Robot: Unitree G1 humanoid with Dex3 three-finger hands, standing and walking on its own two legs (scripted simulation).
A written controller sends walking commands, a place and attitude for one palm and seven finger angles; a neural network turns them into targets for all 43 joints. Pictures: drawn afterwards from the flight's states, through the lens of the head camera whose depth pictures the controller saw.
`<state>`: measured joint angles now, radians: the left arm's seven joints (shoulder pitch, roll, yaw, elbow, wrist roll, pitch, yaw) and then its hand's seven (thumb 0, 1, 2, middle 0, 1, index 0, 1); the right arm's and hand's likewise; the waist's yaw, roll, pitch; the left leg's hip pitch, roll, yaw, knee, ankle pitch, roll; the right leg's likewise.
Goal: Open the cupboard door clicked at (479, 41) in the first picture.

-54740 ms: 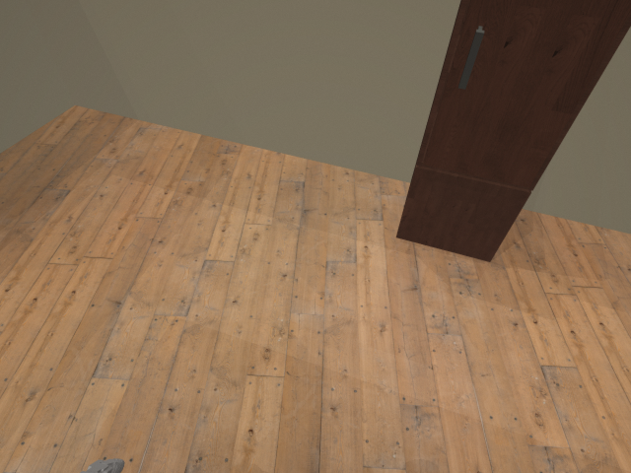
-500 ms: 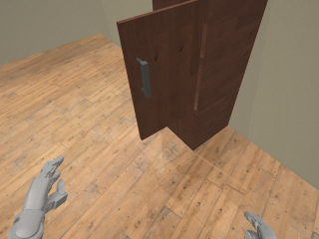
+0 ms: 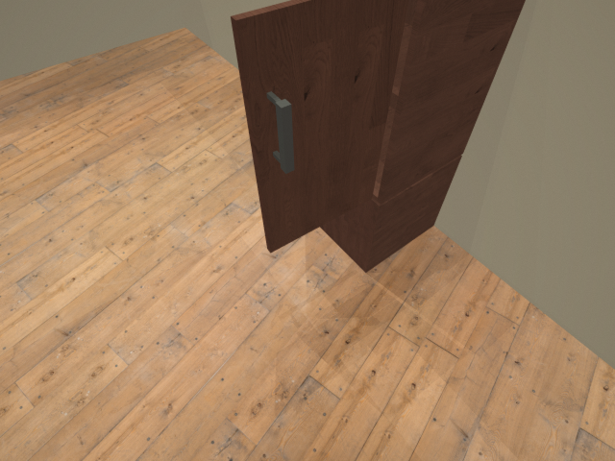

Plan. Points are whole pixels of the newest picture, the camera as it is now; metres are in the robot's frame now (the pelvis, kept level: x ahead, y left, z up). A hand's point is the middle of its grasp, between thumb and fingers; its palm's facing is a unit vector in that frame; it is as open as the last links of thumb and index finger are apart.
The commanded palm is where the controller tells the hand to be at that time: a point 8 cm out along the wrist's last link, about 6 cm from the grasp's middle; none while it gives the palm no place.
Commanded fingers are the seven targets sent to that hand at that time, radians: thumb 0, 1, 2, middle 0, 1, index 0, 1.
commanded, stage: let the arm hang, fingers relaxed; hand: left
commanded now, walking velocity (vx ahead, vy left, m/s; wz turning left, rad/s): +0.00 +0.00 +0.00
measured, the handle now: (280, 133) +0.65 +0.10 +0.04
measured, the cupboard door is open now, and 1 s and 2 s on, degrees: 87 87 87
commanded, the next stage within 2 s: look to check the result in 0.48 s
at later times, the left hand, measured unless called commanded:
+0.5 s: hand out of the picture +0.10 +0.19 -0.16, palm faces -0.02 -0.96 -0.28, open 7.4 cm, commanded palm none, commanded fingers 0.00 0.90 0.90 -0.20 -0.30 -0.20 -0.30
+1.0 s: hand out of the picture +0.09 +0.20 -0.15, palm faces -0.03 -0.94 -0.33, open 7.4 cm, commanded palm none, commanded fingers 0.00 0.90 0.90 -0.20 -0.30 -0.20 -0.30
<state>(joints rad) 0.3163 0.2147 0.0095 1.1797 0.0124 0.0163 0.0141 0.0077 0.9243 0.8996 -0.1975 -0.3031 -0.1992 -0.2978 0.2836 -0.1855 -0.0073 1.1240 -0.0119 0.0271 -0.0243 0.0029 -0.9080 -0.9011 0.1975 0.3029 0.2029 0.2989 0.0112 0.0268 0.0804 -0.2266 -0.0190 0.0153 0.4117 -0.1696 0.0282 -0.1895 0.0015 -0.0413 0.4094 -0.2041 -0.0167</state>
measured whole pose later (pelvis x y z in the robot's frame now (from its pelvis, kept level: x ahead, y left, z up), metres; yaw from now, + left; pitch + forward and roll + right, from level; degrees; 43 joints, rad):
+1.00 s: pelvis +0.03 -0.03 +0.01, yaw -1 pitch -1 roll +0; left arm 0.12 0.29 0.02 1.15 0.01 -0.02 0.01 0.01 0.91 0.90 -0.20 -0.30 -0.20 -0.30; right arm 0.13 -0.31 -0.01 1.13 -0.01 0.01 -0.02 0.00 -0.91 -0.90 0.20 0.30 0.20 0.30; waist 0.00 0.03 0.07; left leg -0.12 0.03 0.02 0.31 -0.17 -0.02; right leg -0.09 0.05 -0.03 0.31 -0.20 -0.06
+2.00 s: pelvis +0.04 -0.04 +0.01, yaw -2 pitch -1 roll +0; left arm 0.13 0.28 0.01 1.14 0.01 -0.02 0.01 0.01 0.91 0.90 -0.20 -0.30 -0.20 -0.30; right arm 0.15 -0.29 0.00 1.13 -0.01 0.01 -0.02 0.00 -0.91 -0.90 0.20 0.30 0.20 0.30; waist -0.01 0.02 0.06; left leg -0.10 0.04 0.03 0.30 -0.18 -0.03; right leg -0.06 0.06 -0.02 0.29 -0.20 -0.06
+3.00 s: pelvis +0.03 -0.03 -0.01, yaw -9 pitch -1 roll +1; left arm 0.17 0.25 0.04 1.04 0.02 0.05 0.00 0.01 0.91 0.90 -0.20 -0.30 -0.20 -0.30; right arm 0.16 -0.23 -0.03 1.02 -0.02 0.04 -0.04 0.00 -0.91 -0.90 0.20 0.30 0.20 0.30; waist 0.01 0.00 0.09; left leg -0.17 0.06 0.14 0.47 -0.28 -0.02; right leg -0.23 0.08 0.08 0.54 -0.29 -0.05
